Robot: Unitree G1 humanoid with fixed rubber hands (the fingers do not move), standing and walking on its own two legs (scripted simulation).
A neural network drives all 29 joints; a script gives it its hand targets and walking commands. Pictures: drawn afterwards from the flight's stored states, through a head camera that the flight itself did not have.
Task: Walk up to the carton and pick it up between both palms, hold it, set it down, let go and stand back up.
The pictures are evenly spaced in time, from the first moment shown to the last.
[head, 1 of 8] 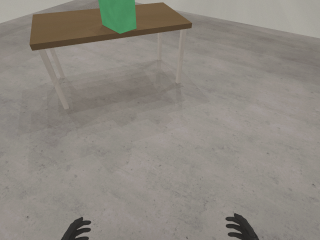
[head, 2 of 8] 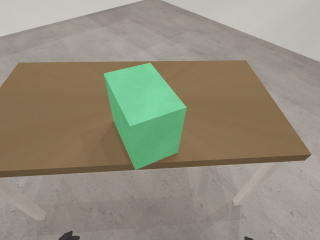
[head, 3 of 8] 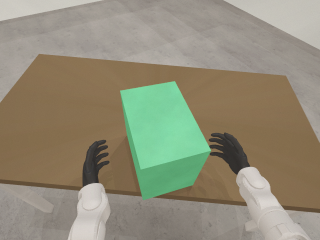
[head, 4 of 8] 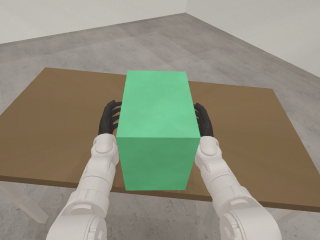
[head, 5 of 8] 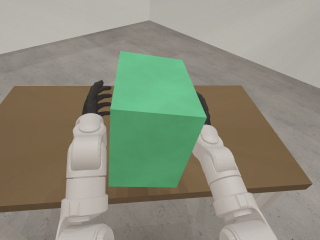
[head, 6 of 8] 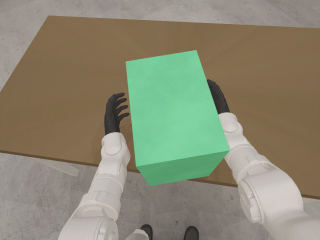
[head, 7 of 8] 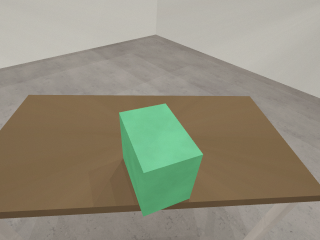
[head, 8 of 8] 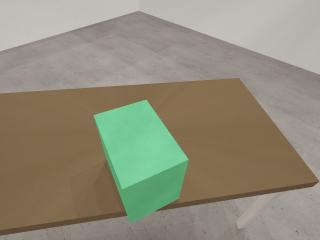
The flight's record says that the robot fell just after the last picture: no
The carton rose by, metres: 0.19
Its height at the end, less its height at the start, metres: +0.00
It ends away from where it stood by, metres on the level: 0.02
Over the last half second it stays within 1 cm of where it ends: yes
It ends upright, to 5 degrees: yes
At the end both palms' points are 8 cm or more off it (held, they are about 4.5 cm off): yes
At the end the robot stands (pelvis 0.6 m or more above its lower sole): yes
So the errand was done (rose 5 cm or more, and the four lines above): yes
